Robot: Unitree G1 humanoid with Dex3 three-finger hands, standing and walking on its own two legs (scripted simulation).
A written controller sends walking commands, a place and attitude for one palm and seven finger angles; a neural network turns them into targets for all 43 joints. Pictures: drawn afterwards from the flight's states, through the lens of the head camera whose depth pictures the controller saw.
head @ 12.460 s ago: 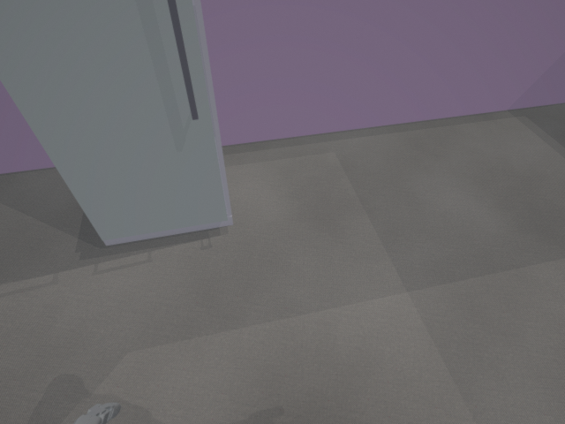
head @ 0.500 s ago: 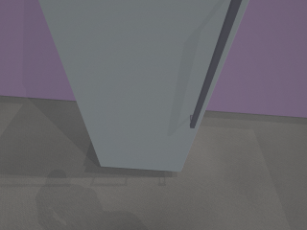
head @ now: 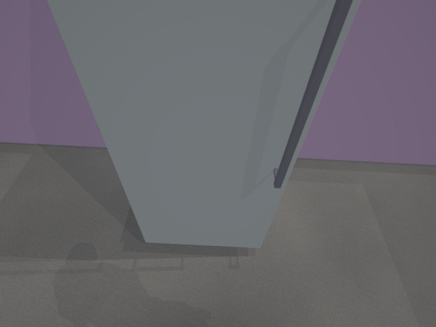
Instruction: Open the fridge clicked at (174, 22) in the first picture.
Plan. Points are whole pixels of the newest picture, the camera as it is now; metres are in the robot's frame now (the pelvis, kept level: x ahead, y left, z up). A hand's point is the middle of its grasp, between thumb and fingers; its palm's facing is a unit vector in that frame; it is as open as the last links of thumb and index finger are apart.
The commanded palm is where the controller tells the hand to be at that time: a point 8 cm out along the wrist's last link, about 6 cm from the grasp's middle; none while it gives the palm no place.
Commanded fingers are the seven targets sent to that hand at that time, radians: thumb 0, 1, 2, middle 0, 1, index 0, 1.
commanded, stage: come to a stop and stand still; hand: right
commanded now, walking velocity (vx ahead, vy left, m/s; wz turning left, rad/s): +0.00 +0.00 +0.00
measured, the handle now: (299, 113) +0.52 -0.14 +0.12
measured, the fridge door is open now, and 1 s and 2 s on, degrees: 0 0 0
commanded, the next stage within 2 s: look again from close up in 0.10 s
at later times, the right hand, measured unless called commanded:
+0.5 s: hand out of the picture +0.05 -0.20 -0.16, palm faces +0.00 +0.96 -0.26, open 7.4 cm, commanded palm none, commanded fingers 0.00 -0.90 -0.90 0.20 0.30 0.20 0.30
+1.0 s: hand out of the picture +0.04 -0.19 -0.17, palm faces +0.01 +0.97 -0.24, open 7.4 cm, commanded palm +0.09 -0.24 -0.07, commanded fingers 0.00 -0.88 -0.89 0.20 0.31 0.20 0.31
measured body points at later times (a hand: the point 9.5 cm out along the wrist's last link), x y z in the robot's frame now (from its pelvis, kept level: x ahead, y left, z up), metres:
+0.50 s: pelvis +0.01 +0.01 +0.00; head +0.02 +0.02 +0.45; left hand +0.04 +0.25 -0.16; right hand +0.05 -0.25 -0.14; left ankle +0.01 +0.12 -0.74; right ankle -0.02 -0.14 -0.74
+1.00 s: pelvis +0.00 +0.01 +0.00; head +0.02 +0.01 +0.45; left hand +0.03 +0.25 -0.15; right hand +0.04 -0.24 -0.15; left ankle +0.01 +0.12 -0.74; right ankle -0.02 -0.14 -0.74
